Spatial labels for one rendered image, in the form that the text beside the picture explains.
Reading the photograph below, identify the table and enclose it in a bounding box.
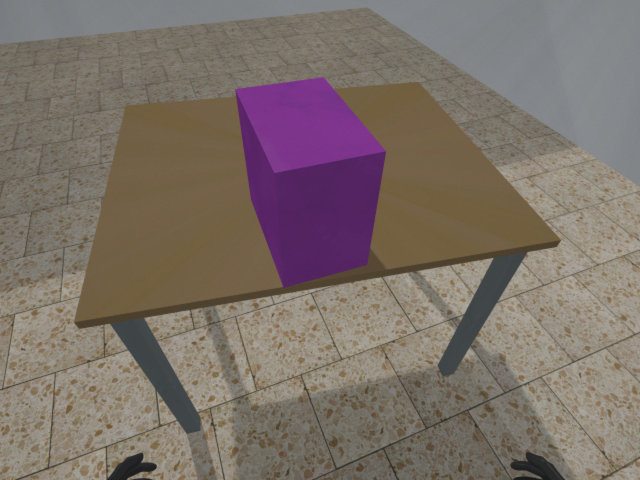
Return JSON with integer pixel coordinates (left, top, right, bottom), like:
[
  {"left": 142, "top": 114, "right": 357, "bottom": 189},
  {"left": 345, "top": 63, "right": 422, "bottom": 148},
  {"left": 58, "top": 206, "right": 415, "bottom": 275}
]
[{"left": 74, "top": 82, "right": 561, "bottom": 434}]

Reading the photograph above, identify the robot left hand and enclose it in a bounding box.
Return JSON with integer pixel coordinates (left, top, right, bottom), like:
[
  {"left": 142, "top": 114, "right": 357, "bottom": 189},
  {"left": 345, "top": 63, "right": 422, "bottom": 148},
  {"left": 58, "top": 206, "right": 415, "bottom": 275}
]
[{"left": 107, "top": 453, "right": 157, "bottom": 480}]

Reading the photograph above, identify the carton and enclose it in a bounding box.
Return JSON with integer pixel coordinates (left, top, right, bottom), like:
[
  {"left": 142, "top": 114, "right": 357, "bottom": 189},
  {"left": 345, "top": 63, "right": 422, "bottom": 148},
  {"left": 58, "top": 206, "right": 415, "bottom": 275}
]
[{"left": 235, "top": 77, "right": 386, "bottom": 288}]

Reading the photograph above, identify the robot right hand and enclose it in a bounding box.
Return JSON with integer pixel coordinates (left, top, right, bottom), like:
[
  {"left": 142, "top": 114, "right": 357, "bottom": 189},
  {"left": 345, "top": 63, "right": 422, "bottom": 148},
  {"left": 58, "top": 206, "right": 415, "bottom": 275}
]
[{"left": 510, "top": 452, "right": 565, "bottom": 480}]

